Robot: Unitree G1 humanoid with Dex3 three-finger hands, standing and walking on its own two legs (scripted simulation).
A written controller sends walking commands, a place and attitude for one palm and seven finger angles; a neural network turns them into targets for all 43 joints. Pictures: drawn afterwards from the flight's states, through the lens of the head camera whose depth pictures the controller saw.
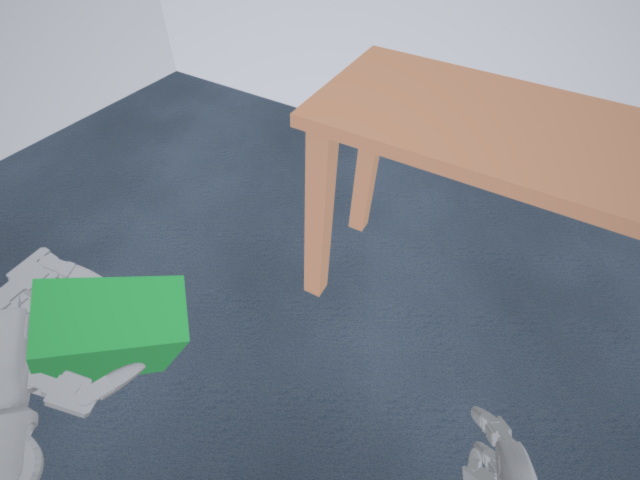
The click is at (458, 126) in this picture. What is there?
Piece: table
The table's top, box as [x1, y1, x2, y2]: [290, 45, 639, 239]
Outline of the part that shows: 290,113 290,126 639,239 639,107 373,45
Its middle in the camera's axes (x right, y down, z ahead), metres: +0.68 -0.21 +0.93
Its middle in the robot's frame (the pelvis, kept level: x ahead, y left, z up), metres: +0.87 -0.62 -0.03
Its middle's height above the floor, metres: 0.74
